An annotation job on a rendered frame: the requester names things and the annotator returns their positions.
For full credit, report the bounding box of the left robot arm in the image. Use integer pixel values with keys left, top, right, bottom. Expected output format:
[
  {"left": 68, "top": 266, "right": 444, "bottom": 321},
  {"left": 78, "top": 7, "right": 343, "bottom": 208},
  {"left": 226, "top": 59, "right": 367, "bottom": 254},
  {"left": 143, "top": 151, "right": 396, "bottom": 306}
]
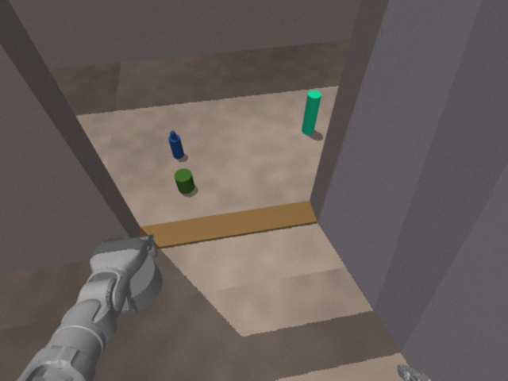
[{"left": 17, "top": 267, "right": 130, "bottom": 381}]

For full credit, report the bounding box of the left robot hand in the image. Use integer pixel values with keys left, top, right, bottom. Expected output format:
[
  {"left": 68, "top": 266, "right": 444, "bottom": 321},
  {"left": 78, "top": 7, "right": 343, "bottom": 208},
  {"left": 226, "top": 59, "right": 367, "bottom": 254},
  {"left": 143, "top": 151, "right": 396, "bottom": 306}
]
[{"left": 90, "top": 234, "right": 157, "bottom": 314}]

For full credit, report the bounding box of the right robot hand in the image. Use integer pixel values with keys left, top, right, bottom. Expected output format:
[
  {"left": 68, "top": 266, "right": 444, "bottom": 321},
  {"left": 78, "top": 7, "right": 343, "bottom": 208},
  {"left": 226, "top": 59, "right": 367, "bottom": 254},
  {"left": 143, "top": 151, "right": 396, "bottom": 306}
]
[{"left": 398, "top": 364, "right": 431, "bottom": 381}]

